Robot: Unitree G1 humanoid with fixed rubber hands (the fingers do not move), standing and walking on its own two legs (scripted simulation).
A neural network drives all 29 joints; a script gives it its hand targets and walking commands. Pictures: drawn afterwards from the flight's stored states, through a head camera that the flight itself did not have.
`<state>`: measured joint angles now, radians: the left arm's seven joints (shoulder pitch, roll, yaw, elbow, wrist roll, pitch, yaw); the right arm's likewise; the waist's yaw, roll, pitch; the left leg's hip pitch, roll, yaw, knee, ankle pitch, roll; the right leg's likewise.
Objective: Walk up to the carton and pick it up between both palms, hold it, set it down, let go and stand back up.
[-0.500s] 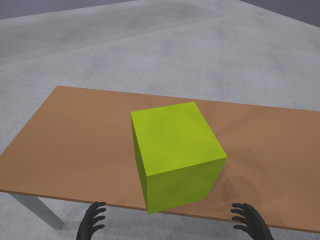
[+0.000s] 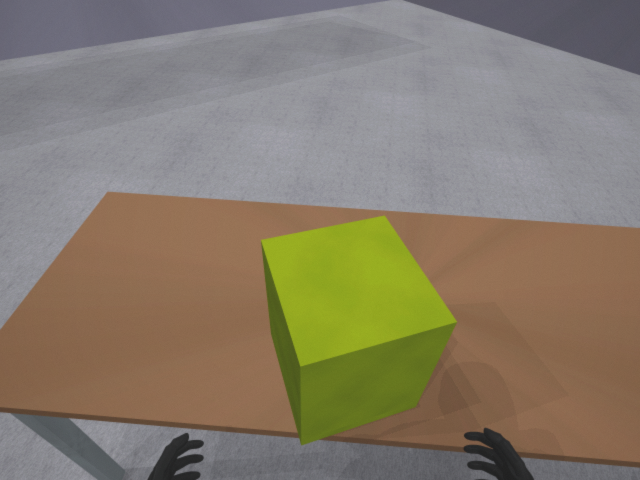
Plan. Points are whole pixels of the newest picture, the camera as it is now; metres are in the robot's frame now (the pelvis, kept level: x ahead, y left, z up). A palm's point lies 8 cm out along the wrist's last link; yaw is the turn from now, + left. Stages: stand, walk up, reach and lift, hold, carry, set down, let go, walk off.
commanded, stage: set down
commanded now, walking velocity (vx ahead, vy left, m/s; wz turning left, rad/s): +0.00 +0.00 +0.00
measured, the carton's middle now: (343, 329) +0.37 -0.02 -0.04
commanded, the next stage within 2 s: let go in 0.20 s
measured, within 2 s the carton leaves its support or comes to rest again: neither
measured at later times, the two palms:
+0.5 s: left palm out of the picture +0.15 +0.23 -0.08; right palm out of the picture +0.13 -0.21 -0.07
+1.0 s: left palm out of the picture +0.09 +0.31 -0.11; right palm out of the picture +0.07 -0.28 -0.08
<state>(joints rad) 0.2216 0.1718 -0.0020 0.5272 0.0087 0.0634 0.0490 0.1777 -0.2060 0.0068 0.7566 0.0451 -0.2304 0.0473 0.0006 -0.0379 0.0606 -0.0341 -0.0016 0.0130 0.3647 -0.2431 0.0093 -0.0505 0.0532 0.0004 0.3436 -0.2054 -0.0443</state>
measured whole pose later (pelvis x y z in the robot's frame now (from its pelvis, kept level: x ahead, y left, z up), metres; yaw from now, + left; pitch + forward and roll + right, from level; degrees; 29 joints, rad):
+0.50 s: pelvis -0.01 +0.02 +0.00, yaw -1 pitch -6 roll -1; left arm 0.18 0.19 -0.01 0.55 -0.02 0.11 0.03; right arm 0.18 -0.18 -0.04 0.71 -0.02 -0.17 0.04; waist 0.00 -0.02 0.08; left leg -0.04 -0.02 0.04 0.40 -0.25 0.04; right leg -0.06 0.04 0.02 0.37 -0.20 -0.02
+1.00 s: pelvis -0.02 +0.02 -0.01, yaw -1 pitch -6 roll -1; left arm 0.25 0.34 0.07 0.76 0.02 -0.02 0.02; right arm 0.26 -0.32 -0.06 0.76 -0.01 -0.04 -0.01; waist 0.00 -0.03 0.04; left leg -0.12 -0.01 0.04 0.50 -0.28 0.04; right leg -0.13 0.04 0.01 0.45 -0.22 -0.02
